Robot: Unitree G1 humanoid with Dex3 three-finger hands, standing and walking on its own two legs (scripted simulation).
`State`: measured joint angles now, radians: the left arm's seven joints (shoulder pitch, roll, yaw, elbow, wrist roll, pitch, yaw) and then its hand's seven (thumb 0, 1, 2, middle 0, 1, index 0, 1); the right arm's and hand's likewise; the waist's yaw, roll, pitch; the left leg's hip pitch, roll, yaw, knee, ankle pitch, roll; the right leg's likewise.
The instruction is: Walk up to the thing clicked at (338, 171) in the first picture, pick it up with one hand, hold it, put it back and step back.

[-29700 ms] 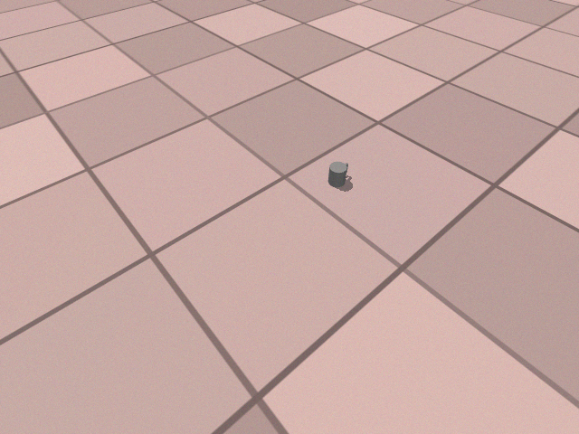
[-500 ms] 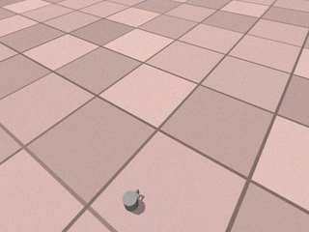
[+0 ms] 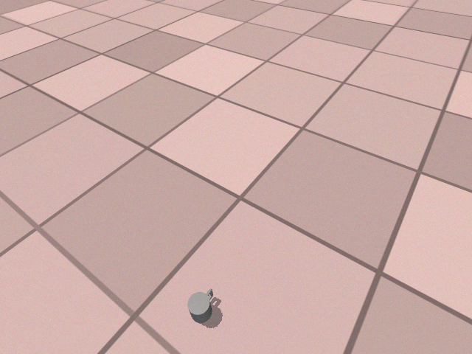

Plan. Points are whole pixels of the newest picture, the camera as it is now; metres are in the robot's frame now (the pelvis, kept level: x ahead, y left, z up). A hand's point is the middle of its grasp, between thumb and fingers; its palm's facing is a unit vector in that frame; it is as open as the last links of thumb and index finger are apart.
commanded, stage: stand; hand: left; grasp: from above
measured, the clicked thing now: (202, 304) +0.48 +0.18 -0.73
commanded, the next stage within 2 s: step back in 1.44 s
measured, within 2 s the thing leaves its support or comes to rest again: neither
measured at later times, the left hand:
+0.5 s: hand out of the picture +0.08 +0.24 -0.16, palm faces +0.02 -0.94 -0.34, open 7.4 cm
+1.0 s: hand out of the picture +0.08 +0.24 -0.16, palm faces +0.02 -0.94 -0.34, open 7.4 cm
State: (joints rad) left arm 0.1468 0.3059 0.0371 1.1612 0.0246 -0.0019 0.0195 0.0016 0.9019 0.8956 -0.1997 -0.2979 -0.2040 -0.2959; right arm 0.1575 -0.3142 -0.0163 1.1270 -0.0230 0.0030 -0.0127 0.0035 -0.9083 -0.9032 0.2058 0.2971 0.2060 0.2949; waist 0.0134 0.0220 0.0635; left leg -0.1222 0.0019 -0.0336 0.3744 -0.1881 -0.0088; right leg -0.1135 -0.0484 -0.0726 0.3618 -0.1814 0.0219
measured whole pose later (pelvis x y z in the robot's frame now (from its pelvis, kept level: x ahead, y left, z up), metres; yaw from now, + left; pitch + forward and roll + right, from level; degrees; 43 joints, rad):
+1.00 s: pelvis +0.02 -0.01 +0.00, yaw +0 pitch -3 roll +0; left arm 0.10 0.32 0.03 1.16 0.01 -0.01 0.00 0.00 0.90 0.90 -0.20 -0.30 -0.20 -0.30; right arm 0.11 -0.34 0.00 1.14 -0.02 -0.01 -0.01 0.00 -0.91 -0.90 0.21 0.30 0.21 0.29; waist 0.01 0.01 0.06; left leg -0.10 0.01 -0.03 0.33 -0.18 -0.02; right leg -0.09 -0.04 -0.07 0.32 -0.18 0.01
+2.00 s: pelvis -0.08 +0.05 -0.02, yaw -3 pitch -1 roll -1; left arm 0.08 0.40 0.07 0.89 0.01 0.06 0.02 0.00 0.90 0.90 -0.20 -0.30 -0.20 -0.30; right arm 0.14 -0.35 -0.05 0.88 -0.02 0.02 -0.02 0.00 -0.91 -0.90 0.21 0.30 0.21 0.30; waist -0.03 -0.04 0.21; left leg -0.32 -0.01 0.03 0.61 -0.27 0.06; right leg -0.42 0.09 0.12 1.09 -0.54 0.01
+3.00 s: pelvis -0.36 +0.02 -0.02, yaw -6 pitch -2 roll +2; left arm 0.22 0.36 0.08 0.84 0.04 0.05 -0.01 0.00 0.90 0.89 -0.20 -0.30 -0.21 -0.30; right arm 0.14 -0.42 -0.05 0.83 0.00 0.06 -0.02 0.00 -0.91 -0.90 0.21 0.30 0.21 0.29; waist 0.02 0.02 0.15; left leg -0.53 -0.10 -0.13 1.10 -0.47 0.00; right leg -0.29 -0.01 0.04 0.67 -0.34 -0.01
